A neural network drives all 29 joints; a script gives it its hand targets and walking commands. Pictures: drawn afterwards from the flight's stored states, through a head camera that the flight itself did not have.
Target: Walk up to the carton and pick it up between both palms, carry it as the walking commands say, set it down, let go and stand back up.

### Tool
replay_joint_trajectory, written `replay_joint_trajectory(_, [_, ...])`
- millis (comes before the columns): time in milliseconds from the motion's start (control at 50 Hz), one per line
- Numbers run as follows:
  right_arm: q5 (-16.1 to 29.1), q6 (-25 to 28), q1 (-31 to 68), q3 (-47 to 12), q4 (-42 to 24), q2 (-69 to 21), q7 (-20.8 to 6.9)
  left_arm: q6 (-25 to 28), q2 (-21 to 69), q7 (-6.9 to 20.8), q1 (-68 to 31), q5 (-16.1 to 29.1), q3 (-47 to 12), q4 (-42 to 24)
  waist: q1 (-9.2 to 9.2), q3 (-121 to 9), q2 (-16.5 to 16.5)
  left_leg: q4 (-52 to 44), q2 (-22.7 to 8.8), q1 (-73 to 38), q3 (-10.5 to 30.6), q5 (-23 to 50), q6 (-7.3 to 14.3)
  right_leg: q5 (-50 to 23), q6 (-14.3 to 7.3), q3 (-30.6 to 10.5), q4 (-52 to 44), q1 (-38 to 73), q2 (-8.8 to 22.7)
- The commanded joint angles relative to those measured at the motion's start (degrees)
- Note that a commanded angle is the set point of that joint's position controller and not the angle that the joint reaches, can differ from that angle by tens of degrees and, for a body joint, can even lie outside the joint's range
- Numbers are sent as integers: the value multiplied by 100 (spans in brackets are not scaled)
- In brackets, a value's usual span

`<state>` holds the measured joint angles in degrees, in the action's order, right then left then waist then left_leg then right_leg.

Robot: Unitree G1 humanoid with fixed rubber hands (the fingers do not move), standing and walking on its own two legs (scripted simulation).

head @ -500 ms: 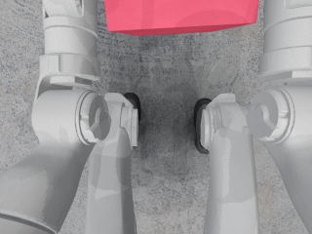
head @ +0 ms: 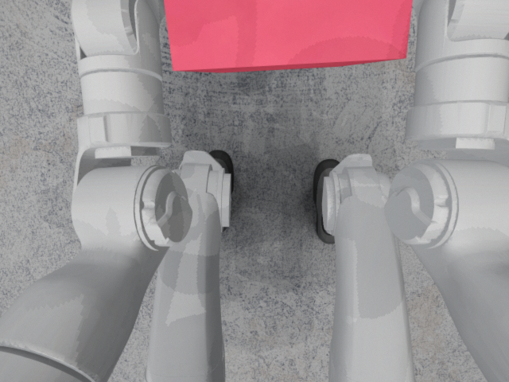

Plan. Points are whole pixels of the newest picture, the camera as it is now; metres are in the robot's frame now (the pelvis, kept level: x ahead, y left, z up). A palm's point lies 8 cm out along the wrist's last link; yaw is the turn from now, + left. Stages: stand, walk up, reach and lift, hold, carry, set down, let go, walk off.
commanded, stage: reach and lift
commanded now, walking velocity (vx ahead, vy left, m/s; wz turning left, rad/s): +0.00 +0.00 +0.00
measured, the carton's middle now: out of the picture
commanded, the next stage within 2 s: none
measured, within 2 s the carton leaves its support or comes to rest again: neither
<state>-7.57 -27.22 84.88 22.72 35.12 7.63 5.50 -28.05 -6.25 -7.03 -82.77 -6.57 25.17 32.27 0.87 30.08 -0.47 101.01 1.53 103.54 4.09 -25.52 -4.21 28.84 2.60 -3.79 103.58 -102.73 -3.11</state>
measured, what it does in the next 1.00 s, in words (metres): rises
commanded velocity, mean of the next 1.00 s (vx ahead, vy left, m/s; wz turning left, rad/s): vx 0.00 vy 0.00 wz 0.00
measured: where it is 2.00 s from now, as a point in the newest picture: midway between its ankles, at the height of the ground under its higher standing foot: (272, 211)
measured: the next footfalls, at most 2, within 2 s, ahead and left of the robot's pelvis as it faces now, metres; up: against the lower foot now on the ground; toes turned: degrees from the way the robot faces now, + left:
none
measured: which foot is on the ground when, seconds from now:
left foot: down 0.00-1.00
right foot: down 0.00-1.00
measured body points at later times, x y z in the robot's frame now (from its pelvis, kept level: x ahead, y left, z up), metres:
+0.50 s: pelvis -0.01 +0.01 +0.05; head +0.34 +0.00 +0.33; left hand +0.55 +0.15 -0.05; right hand +0.56 -0.14 -0.05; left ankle +0.15 +0.15 -0.46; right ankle +0.13 -0.13 -0.46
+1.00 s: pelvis +0.00 +0.00 +0.10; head +0.32 -0.01 +0.41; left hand +0.52 +0.14 +0.02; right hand +0.53 -0.14 +0.02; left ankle +0.15 +0.15 -0.46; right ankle +0.13 -0.13 -0.46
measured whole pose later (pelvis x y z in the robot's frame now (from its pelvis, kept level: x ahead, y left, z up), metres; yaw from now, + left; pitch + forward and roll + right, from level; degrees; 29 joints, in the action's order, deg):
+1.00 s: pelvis +0.00 +0.00 +0.10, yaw +0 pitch +18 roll +1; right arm -8.5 -29.5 69.5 22.3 25.3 2.8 4.0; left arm -29.4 -0.5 -6.2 -68.9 -7.7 24.0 24.6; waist 1.0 30.0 -0.2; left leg 80.0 0.8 77.5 3.5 -20.9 -3.4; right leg 23.8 2.3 -4.5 82.7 -77.2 -2.7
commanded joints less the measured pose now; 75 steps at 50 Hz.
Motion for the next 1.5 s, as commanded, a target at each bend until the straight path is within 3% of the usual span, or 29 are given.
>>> replay_joint_trajectory(0, [1318,243,4566,-3716,-1379,-6113,-1727,307,5916,1867,-4655,1347,-4023,-1090,-31,-15101,155,-553,771,-4581,-1198,1994,238,-2348,-44,875,-999,4684,-656])
replay_joint_trajectory(40, [1273,166,4097,-3442,-761,-6244,-1681,250,5806,1833,-4542,1257,-3859,-787,112,-14579,16,-710,728,-4505,-1121,1821,279,-2084,-73,786,-1035,4313,-626])
replay_joint_trajectory(60, [1164,177,4189,-3303,-674,-6118,-1692,250,5805,1860,-4549,1268,-3822,-505,-74,-14115,68,-777,691,-4243,-1148,1444,266,-1768,-58,789,-1175,4123,-655])
replay_joint_trajectory(80, [1006,135,3878,-3261,-327,-6158,-1753,210,5866,1896,-4106,1021,-3558,-95,140,-13486,264,-919,674,-3884,-1144,1148,286,-1490,-106,785,-1270,3922,-631])
replay_joint_trajectory(120, [1182,165,4104,-3599,-1285,-6292,-1769,223,6026,1881,-4319,1228,-3890,-1162,74,-14809,354,-1049,799,-4896,-1029,1735,308,-2014,-12,889,-1308,4710,-692])
replay_joint_trajectory(140, [1378,182,4398,-3736,-1411,-6194,-1778,196,5926,1891,-4249,1196,-3877,-834,320,-14841,76,-983,790,-4910,-1115,1827,288,-2000,9,770,-1278,4599,-676])
replay_joint_trajectory(180, [998,137,3897,-3251,-349,-6174,-1810,226,6003,1884,-4288,1068,-3684,-429,-55,-13807,242,-1022,678,-4300,-1119,1363,245,-1503,-70,886,-1324,3871,-642])
replay_joint_trajectory(240, [1232,70,3783,-3522,-1059,-6289,-1844,198,6046,1864,-4785,1317,-4161,-1537,-20,-15339,-76,-1179,718,-5405,-1080,1798,175,-2056,-140,816,-1497,4813,-716])
replay_joint_trajectory(340, [998,75,3573,-3264,-245,-6454,-1914,126,6257,1897,-4179,973,-3774,-287,98,-13500,-59,-1486,699,-4540,-1066,778,199,-976,-147,725,-1853,4052,-682])
replay_joint_trajectory(360, [980,91,3546,-3238,-327,-6539,-1999,143,6555,1881,-4207,1074,-4046,-723,-205,-13874,88,-1684,678,-5303,-820,890,218,-1147,-90,974,-1809,3880,-729])
replay_joint_trajectory(400, [1202,124,4194,-3748,-1374,-6233,-1942,125,6298,1901,-4016,1079,-3914,-720,127,-14781,175,-1434,782,-5315,-1034,1452,223,-1523,-65,814,-1872,4688,-697])
replay_joint_trajectory(460, [1181,116,4087,-3637,-1124,-6331,-1923,100,6476,1846,-4295,1165,-4186,-984,-121,-14685,41,-1696,758,-5719,-840,1405,228,-1629,-29,885,-1850,4544,-678])
replay_joint_trajectory(540, [1089,98,3480,-3610,-529,-6566,-1968,159,6300,1911,-3924,1047,-4026,-688,75,-13894,183,-1778,733,-5099,-955,1147,251,-1420,-70,732,-2091,4600,-681])
replay_joint_trajectory(700, [1219,116,3419,-3899,-1354,-6627,-1927,78,6625,1990,-3671,1310,-4625,-1257,-168,-14738,-37,-2155,813,-6176,-809,1504,241,-1867,-46,738,-2352,5342,-715])
replay_joint_trajectory(720, [1262,63,3247,-4035,-1659,-6788,-1871,133,6409,1958,-3764,1324,-4565,-1668,98,-15191,261,-2147,833,-6257,-903,1910,287,-2175,-31,638,-2429,5940,-737])
replay_joint_trajectory(820, [1228,167,3063,-3988,-1534,-6676,-1937,122,6670,1963,-3154,1182,-4605,-1327,59,-14443,-272,-2401,810,-6362,-826,1762,181,-1891,-106,583,-2658,5605,-755])
replay_joint_trajectory(840, [1024,105,2918,-3888,-1236,-6658,-1936,134,6454,1972,-3258,1062,-4360,-1085,-67,-13991,246,-2457,755,-5842,-798,1393,237,-1683,-81,593,-2780,5647,-741])
replay_joint_trajectory(900, [1147,97,2764,-4136,-1237,-7140,-1911,203,6387,2029,-3162,1041,-4358,-1190,284,-14103,347,-2592,866,-5705,-945,1523,299,-1829,9,513,-2878,6177,-699])
replay_joint_trajectory(960, [1359,116,3255,-4462,-1986,-6847,-1851,118,6568,2063,-2857,1158,-4487,-1244,168,-14678,470,-2626,859,-6345,-817,1679,405,-1935,34,490,-2976,6581,-696])
replay_joint_trajectory(1060, [1162,65,2371,-4169,-1445,-7026,-1892,127,6552,2098,-2863,1134,-4528,-1421,142,-13967,299,-3038,818,-6488,-748,1599,350,-1878,39,463,-3297,6489,-676])
replay_joint_trajectory(1080, [1131,105,2527,-4140,-1186,-7016,-1902,126,6565,2134,-2702,1017,-4386,-847,342,-13659,113,-3005,780,-6181,-784,1392,331,-1666,-53,351,-3286,6337,-647])
replay_joint_trajectory(1100, [1058,96,2263,-4001,-1072,-7165,-1915,181,6546,2096,-2947,1022,-4465,-1514,195,-13832,272,-3179,773,-6573,-650,1477,385,-1792,0,496,-3310,6428,-652])
replay_joint_trajectory(1180, [1267,203,2775,-4353,-1796,-6932,-1916,147,6837,2065,-2552,1114,-4665,-1248,206,-14318,27,-3282,790,-7209,-619,1698,348,-1892,-1,400,-3508,6689,-668])
replay_joint_trajectory(1240, [1017,146,2104,-4175,-1400,-6931,-1938,191,6839,2076,-2860,1268,-4831,-1684,-105,-13731,149,-3464,744,-6816,-538,1361,293,-1704,-151,331,-3730,6901,-678])
replay_joint_trajectory(1260, [1067,195,2311,-4335,-1737,-7025,-1940,135,6789,2099,-2193,975,-4597,-1228,199,-13589,130,-3495,768,-6939,-646,1427,299,-1782,-57,384,-3724,6778,-638])
replay_joint_trajectory(1320, [1027,175,1951,-4323,-1589,-7222,-2009,149,6868,2128,-2070,967,-4565,-1242,248,-13256,211,-3699,784,-7147,-629,1575,301,-1821,-80,304,-3984,6847,-664])
replay_joint_trajectory(1340, [976,208,1843,-4204,-1407,-7092,-2029,151,7055,2132,-2065,980,-4628,-1069,23,-13216,95,-3761,731,-7110,-549,1344,284,-1580,-96,380,-3929,6728,-657])
replay_joint_trajectory(1420, [854,185,1297,-4201,-1135,-7292,-2080,200,7041,2173,-2095,1012,-4919,-1580,-19,-13070,-6,-3996,706,-7373,-502,1508,238,-1963,-103,380,-4126,6936,-652])
replay_joint_trajectory(1480, [1094,223,1659,-4511,-2066,-7071,-2009,209,6804,2116,-2593,1204,-5159,-2219,-9,-14235,-306,-3944,770,-8008,-560,2034,217,-2383,-145,212,-4191,7533,-688])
